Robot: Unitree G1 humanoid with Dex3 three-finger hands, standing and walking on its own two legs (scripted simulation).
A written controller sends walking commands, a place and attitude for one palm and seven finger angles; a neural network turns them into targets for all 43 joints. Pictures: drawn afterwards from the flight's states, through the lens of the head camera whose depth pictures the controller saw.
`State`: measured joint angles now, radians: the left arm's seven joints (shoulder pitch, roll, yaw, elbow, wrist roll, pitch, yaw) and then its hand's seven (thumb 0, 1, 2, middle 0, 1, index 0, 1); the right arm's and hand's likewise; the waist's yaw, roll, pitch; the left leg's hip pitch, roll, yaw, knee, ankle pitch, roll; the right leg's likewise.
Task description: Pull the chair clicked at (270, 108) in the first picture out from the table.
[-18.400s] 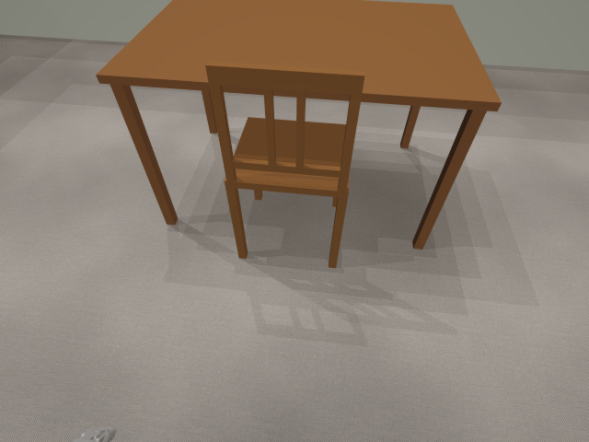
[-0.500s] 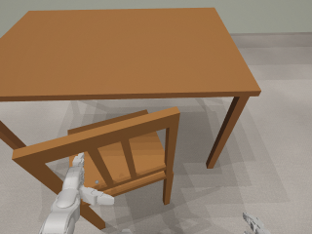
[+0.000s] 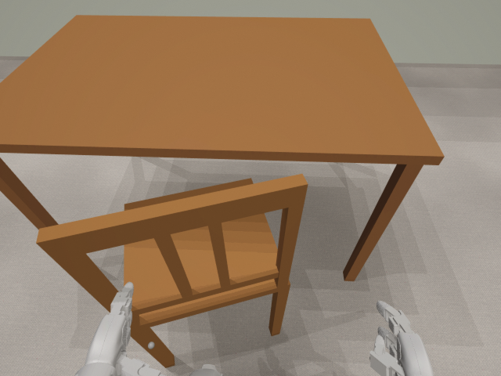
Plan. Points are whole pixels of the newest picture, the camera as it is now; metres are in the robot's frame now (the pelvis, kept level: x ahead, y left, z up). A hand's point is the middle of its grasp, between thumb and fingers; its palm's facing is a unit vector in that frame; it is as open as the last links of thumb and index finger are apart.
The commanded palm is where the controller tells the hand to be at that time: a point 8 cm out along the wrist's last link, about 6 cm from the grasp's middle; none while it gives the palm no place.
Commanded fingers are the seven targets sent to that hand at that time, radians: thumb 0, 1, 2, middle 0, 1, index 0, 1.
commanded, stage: draw the fingers out of the gap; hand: left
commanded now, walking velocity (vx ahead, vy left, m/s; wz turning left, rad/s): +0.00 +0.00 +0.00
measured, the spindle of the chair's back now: (175, 266) +0.33 +0.16 -0.06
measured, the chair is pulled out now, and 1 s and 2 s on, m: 0.14 0.14 0.14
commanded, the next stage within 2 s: draw the hand back to the body in 0.02 s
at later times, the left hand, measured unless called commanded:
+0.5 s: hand (125, 343) +0.17 +0.17 +0.05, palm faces -0.01 -1.00 -0.09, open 17.5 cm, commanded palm +0.14 +0.24 +0.07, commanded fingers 0.00 -0.55 0.20 0.00 0.00 0.00 0.00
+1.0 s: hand (46, 297) +0.20 +0.24 +0.13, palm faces +0.32 -0.86 -0.40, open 14.2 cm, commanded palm +0.15 +0.28 +0.17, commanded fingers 0.00 0.32 0.62 -0.12 -0.18 -0.12 -0.18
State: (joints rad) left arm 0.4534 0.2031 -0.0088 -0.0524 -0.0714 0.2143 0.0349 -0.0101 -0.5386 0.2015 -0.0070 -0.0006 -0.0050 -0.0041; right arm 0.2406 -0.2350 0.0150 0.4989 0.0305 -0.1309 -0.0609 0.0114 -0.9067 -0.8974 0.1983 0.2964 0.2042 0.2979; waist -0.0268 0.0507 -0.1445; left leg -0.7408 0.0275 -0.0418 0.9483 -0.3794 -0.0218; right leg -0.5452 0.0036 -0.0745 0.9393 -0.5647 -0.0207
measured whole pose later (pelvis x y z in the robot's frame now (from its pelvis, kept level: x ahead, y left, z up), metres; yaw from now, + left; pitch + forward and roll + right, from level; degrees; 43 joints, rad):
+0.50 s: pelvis -0.02 +0.00 -0.03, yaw -1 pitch +10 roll -2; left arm 0.54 0.24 0.13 -0.21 -0.26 -0.29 -0.21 -0.01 -0.55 0.20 -0.01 0.00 -0.01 0.00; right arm 0.21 -0.19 -0.02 0.60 0.04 -0.22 -0.05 0.01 -0.91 -0.90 0.20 0.30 0.20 0.30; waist 0.00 0.07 -0.12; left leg -0.88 0.05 -0.06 1.12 -0.42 -0.04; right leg -0.68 0.02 -0.09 1.11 -0.61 -0.03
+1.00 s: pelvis +0.01 +0.01 +0.04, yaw -2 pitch +0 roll -1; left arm 0.58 0.31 0.18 -0.36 -0.04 -0.04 0.16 -0.01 -0.02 0.45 -0.08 -0.11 -0.08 -0.11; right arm 0.19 -0.24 0.01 0.63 0.01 -0.16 -0.11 0.01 -0.91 -0.90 0.20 0.30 0.20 0.30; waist 0.05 0.05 -0.02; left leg -0.35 0.03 0.01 0.61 -0.27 0.00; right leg -0.16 0.00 -0.03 0.57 -0.40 0.00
